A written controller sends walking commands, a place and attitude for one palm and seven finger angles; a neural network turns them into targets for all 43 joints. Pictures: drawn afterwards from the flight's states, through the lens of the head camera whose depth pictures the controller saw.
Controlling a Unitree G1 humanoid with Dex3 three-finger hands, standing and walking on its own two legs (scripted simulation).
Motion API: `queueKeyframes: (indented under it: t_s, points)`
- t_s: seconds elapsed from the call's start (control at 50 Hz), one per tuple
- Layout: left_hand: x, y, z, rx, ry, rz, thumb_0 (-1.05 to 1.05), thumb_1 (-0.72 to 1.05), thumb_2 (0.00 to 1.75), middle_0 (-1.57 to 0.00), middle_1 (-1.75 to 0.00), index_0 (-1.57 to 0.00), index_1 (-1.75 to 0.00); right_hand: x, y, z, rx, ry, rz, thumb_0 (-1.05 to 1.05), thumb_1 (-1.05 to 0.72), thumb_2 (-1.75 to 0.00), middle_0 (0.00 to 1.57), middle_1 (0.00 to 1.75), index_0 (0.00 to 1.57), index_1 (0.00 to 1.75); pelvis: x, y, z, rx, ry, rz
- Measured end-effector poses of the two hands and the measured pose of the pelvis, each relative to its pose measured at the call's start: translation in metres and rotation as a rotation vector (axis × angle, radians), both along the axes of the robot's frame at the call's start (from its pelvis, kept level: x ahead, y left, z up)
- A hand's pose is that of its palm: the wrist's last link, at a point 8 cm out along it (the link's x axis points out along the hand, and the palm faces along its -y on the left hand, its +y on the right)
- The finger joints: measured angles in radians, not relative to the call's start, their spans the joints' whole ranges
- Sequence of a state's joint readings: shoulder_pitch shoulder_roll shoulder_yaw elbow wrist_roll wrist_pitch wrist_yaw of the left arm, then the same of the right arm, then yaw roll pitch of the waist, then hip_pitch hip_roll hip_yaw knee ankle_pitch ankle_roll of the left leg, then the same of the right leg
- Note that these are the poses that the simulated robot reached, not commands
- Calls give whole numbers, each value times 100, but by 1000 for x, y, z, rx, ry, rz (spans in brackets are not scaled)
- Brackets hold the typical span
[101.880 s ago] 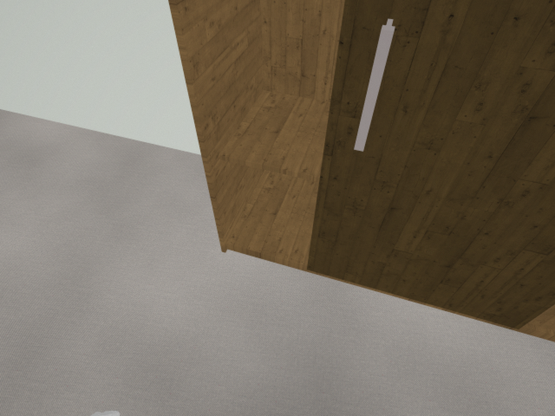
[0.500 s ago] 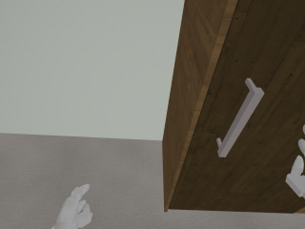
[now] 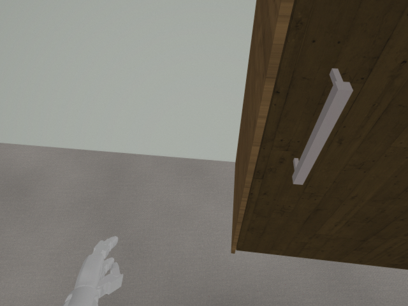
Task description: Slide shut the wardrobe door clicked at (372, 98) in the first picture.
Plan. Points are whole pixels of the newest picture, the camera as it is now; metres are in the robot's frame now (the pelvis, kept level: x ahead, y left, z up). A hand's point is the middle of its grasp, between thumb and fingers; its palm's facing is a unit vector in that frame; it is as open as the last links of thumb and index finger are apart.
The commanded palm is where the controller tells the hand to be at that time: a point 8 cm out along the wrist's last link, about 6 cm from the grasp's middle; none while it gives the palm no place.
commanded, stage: step back with the hand held close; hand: right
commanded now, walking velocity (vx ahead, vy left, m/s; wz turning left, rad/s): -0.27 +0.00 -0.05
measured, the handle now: (313, 135) +0.42 -0.20 +0.11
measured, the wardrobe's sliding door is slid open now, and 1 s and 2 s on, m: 0.00 0.00 0.00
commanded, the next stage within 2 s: stop stepping back and stand still in 0.72 s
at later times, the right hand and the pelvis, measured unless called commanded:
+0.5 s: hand out of the picture +0.10 -0.34 +0.18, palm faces +0.46 +0.79 -0.41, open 7.4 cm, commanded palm +0.04 -0.37 +0.18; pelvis -0.09 -0.06 +0.00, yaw -2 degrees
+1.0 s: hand out of the picture -0.04 -0.44 +0.20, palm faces +0.42 +0.83 -0.37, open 7.4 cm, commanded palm -0.07 -0.47 +0.18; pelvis -0.24 -0.19 -0.02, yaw +6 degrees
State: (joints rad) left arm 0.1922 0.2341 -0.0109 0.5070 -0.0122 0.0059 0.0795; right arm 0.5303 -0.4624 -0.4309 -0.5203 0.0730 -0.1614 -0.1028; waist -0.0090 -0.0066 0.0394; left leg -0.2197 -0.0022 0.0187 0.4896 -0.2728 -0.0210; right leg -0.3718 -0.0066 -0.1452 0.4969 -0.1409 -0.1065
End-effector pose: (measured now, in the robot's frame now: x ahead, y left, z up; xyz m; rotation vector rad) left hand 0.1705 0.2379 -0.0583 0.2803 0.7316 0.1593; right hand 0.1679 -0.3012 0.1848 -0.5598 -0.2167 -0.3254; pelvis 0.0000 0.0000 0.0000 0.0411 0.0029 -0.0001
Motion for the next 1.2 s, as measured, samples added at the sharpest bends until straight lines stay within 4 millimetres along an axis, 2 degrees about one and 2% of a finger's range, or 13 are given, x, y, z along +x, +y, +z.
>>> queueKeyframes:
  t_s: [0.24,0.32,0.4,0.48,0.54,0.62,0.72,0.82,0.88,0.96,1.08,1.14,1.2]
  points:
    - [-35,-45,-18,-18,39,-89,2,90,90,-20,-30,-20,-30,-69,-33,-6,26,-43,-88,1,-89,-90,21,30,21,31,-38,-25,-5,31,1,-39]
    - [-43,-55,-14,15,4,-87,2,90,90,-20,-30,-20,-30,-72,-46,-11,55,-113,-68,1,-89,-90,21,30,21,31,-49,-38,-10,50,-30,-38]
    - [-52,-69,1,14,-23,-100,2,90,90,-20,-30,-20,-30,-79,-63,-1,62,-142,-67,1,-89,-90,21,30,21,31,-65,-47,-1,69,-25,-58]
    - [-62,-83,11,-6,-65,-115,2,90,90,-20,-30,-20,-30,-104,-71,9,30,-148,-46,1,-89,-90,21,30,21,31,-81,-59,1,72,11,-56]
    - [-72,-91,5,9,-76,-125,2,90,90,-20,-30,-20,-30,-125,-75,9,-9,-185,-1,1,-89,-90,21,30,21,31,-98,-71,-10,48,-2,4]
    - [-101,-104,1,43,-39,-81,2,90,90,-20,-30,-20,-30,-129,-94,-1,48,-254,32,1,-89,-90,21,30,21,31,-112,-93,-15,43,-33,23]
    - [-147,-128,2,45,-41,-41,2,90,90,-20,-30,-20,-30,-129,-121,-4,85,-265,67,1,-89,-90,21,30,21,31,-151,-117,-13,55,-50,15]
    - [-208,-154,16,16,6,-3,2,90,90,-20,-30,-20,-30,-167,-131,16,59,-213,132,1,-89,-90,21,30,21,31,-179,-138,8,95,-17,37]
    - [-238,-166,15,11,31,7,2,90,90,-20,-30,-20,-30,-198,-144,28,25,-195,136,1,-89,-90,21,30,21,31,-195,-153,14,103,3,27]
    - [-266,-173,-12,23,23,0,2,90,90,-20,-30,-20,-30,-241,-167,25,-71,-261,114,1,-89,-90,21,30,21,31,-228,-176,-16,19,-6,110]
    - [-313,-205,-32,39,2,81,2,90,90,-20,-30,-20,-30,-246,-216,-1,109,-391,52,1,-89,-90,21,30,21,31,-268,-215,-38,40,-71,59]
    - [-343,-230,-24,-24,-8,99,2,90,90,-20,-30,-20,-30,-255,-220,-7,128,-306,78,1,-89,-90,21,30,21,30,-293,-221,-26,8,-96,70]
    - [-372,-251,-11,-81,12,87,2,90,90,-20,-30,-20,-30,-284,-209,6,93,-223,145,1,-89,-90,20,30,20,30,-310,-224,-6,19,-86,74]
